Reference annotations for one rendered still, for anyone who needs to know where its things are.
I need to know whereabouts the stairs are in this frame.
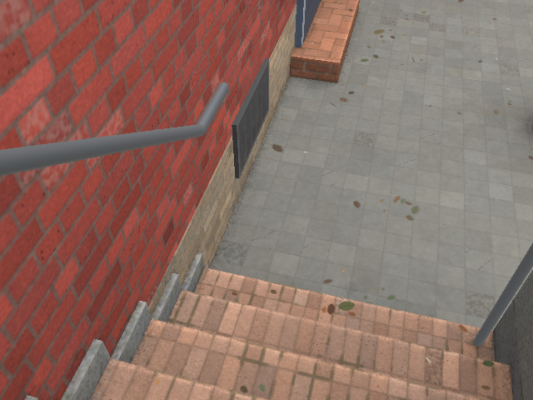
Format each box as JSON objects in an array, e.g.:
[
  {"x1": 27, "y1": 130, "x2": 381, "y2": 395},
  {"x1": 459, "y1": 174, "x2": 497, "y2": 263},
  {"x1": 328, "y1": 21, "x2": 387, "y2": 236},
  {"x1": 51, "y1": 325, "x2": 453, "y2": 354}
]
[{"x1": 90, "y1": 267, "x2": 513, "y2": 400}]

